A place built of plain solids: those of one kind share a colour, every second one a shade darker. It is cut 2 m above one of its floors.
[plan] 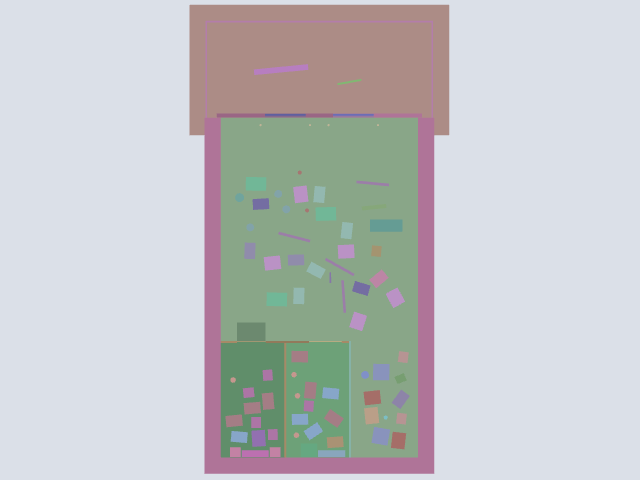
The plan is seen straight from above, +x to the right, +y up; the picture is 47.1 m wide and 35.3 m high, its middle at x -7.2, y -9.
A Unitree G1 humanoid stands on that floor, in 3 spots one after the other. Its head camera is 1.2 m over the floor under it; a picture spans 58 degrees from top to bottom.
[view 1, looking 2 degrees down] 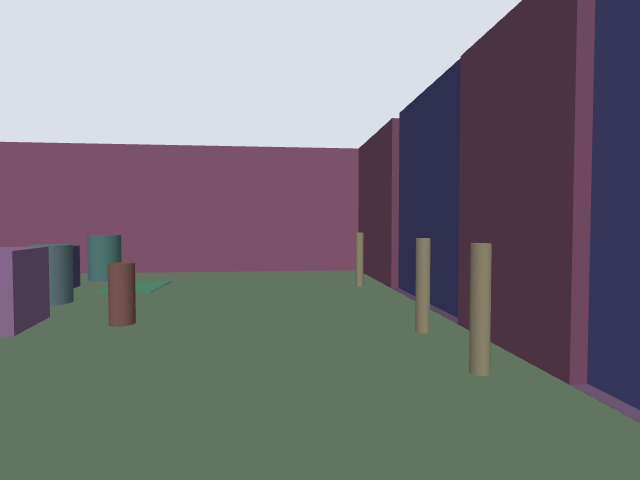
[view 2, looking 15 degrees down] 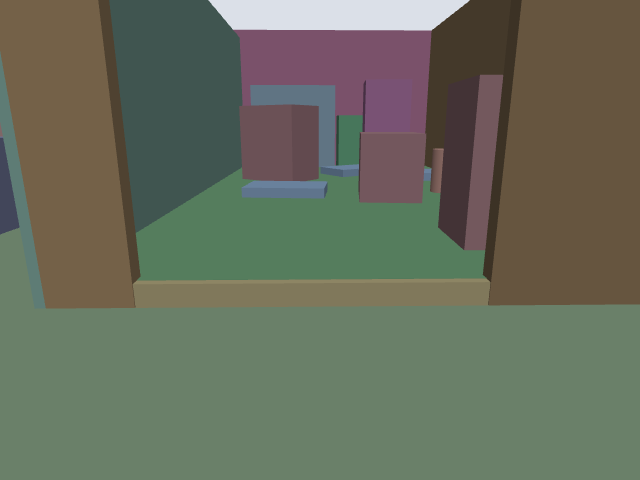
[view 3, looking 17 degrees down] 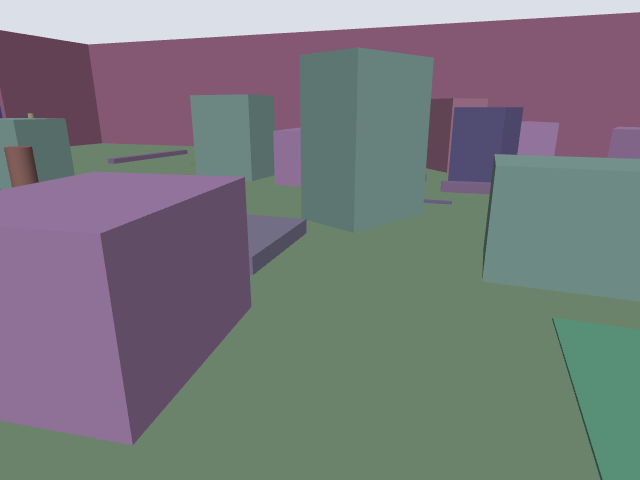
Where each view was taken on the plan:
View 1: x -3.25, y -2.20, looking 174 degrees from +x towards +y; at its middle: wall_brick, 11.32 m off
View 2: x -6.80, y -13.70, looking -91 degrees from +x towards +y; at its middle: floor_cold_metal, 3.98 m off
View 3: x -12.25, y -12.34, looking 19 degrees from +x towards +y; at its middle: floor_hall_concrete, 4.10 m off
